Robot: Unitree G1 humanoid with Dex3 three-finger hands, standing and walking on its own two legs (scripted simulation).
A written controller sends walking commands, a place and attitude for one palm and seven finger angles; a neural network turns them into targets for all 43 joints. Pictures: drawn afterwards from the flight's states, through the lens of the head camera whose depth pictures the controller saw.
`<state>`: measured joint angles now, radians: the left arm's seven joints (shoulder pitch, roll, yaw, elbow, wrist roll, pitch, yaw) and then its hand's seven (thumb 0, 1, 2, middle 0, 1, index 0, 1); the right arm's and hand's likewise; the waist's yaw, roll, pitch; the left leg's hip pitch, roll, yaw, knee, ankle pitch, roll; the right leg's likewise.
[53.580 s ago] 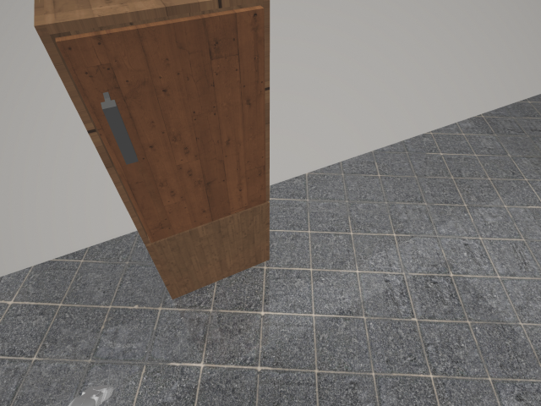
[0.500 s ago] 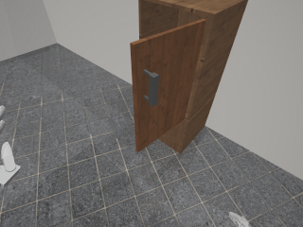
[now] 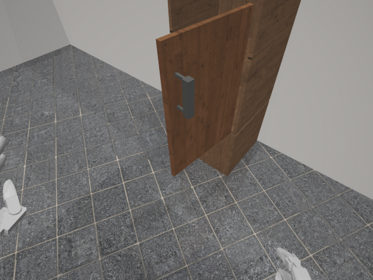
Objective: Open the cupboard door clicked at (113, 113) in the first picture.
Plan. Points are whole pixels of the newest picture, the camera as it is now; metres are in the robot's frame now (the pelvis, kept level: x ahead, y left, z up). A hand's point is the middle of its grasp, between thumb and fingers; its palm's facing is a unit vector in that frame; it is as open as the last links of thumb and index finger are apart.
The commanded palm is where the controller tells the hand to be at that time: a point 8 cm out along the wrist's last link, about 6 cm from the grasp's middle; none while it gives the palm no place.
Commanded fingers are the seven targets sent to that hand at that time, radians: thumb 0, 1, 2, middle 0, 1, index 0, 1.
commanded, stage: let the arm hang, fingers relaxed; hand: left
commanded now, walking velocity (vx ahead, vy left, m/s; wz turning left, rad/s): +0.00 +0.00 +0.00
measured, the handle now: (183, 95) +0.60 +0.05 +0.07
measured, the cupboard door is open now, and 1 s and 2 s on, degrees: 83 83 83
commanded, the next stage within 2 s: look to check the result in 1.20 s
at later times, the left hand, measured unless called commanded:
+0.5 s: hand out of the picture +0.02 +0.19 -0.17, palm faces +0.08 -0.98 -0.18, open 7.0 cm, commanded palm none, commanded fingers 0.00 0.90 0.90 -0.20 -0.30 -0.20 -0.30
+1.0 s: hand out of the picture -0.02 +0.18 -0.17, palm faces +0.06 -0.98 -0.17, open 7.4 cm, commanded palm none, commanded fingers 0.00 0.90 0.90 -0.20 -0.30 -0.20 -0.30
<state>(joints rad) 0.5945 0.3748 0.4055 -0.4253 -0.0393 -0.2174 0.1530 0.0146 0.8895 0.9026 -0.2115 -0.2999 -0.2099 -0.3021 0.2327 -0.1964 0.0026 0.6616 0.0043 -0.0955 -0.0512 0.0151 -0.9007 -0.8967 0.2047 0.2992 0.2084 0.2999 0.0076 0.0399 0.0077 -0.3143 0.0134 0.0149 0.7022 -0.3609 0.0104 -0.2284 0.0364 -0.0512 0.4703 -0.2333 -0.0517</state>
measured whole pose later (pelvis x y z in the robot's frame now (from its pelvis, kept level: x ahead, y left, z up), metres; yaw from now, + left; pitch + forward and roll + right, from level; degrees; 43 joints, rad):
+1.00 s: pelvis -0.02 +0.02 +0.00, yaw +2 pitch -2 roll +0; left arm 0.27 0.12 0.01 1.15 0.01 0.01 0.03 0.01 0.91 0.90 -0.20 -0.30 -0.20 -0.30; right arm 0.33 -0.12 0.00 1.15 -0.02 0.02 -0.03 0.01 -0.91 -0.90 0.20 0.30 0.20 0.30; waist -0.01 0.02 0.04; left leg -0.21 -0.02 0.01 0.43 -0.20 0.03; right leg -0.21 -0.01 -0.05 0.44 -0.20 -0.01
